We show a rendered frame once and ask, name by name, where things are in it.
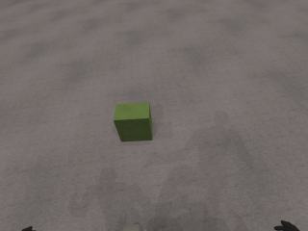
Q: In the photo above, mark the carton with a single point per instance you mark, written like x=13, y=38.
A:
x=133, y=121

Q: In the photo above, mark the robot right hand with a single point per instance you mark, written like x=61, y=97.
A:
x=286, y=226

